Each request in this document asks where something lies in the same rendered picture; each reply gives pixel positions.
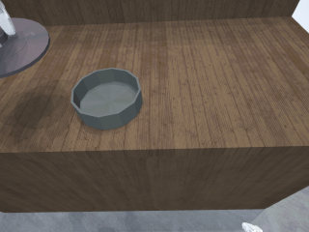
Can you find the pot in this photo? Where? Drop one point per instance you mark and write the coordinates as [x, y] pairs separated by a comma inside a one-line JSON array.
[[107, 99]]

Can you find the table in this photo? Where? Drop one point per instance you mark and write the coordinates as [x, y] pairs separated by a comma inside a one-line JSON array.
[[224, 123]]

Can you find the right robot hand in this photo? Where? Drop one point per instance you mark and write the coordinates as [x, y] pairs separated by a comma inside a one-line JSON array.
[[250, 227]]

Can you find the lid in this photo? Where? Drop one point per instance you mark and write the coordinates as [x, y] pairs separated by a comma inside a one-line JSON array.
[[23, 49]]

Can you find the left robot hand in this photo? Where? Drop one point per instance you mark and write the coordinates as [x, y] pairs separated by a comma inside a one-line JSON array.
[[5, 21]]

